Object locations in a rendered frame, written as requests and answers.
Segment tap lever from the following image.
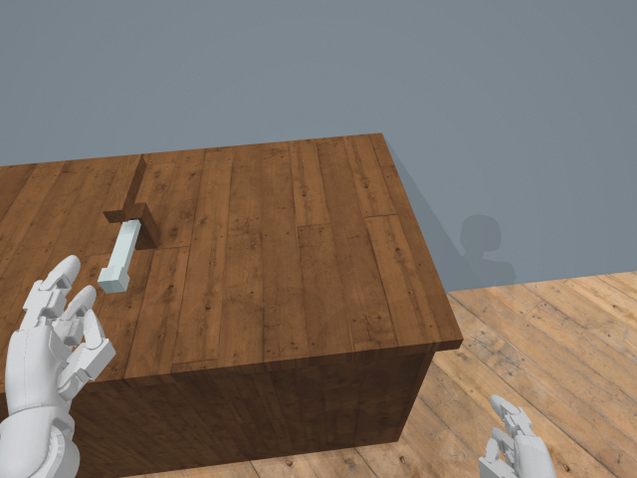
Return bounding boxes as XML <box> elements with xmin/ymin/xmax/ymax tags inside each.
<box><xmin>98</xmin><ymin>219</ymin><xmax>141</xmax><ymax>294</ymax></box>

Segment robot left hand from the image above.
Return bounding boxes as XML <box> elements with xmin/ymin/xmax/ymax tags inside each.
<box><xmin>5</xmin><ymin>255</ymin><xmax>116</xmax><ymax>416</ymax></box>

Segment robot right hand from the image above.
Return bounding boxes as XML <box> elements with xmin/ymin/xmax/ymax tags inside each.
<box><xmin>479</xmin><ymin>394</ymin><xmax>557</xmax><ymax>478</ymax></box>

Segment left robot forearm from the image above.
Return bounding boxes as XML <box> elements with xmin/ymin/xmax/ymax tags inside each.
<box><xmin>0</xmin><ymin>405</ymin><xmax>80</xmax><ymax>478</ymax></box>

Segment counter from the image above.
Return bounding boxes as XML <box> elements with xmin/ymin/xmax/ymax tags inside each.
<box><xmin>0</xmin><ymin>132</ymin><xmax>464</xmax><ymax>478</ymax></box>

